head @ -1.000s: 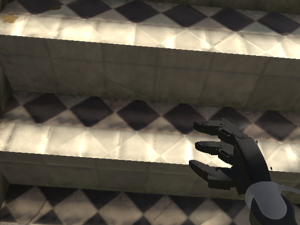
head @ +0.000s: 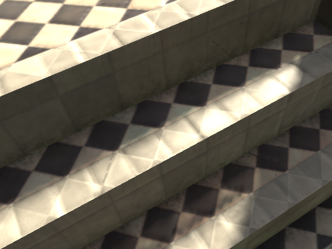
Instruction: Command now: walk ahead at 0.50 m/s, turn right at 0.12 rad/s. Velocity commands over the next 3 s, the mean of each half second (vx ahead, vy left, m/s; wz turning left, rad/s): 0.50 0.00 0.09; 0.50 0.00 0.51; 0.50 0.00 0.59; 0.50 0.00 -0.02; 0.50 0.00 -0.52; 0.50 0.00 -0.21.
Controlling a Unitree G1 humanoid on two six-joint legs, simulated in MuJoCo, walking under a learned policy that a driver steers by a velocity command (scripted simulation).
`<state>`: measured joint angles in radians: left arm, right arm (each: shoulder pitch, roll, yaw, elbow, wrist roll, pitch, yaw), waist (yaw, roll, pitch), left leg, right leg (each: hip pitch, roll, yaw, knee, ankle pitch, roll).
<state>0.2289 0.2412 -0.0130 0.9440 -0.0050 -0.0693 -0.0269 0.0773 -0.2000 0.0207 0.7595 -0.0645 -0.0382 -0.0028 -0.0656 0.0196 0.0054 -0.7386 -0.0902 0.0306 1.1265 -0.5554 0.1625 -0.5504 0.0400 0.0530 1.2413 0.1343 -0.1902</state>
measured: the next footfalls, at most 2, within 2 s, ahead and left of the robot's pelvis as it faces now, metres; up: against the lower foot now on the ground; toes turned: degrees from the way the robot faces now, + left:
right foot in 0.34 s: +0.11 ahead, -0.28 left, -0.05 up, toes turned -3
left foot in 0.64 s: +0.11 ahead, -0.09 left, +0.00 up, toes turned +5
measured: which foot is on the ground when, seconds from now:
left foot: down 0.00-0.38, up 0.40-0.62, down 0.64-0.88, up 0.90-1.00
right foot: up 0.00-0.32, down 0.34-0.62, up 0.64-0.94, down 0.96-1.00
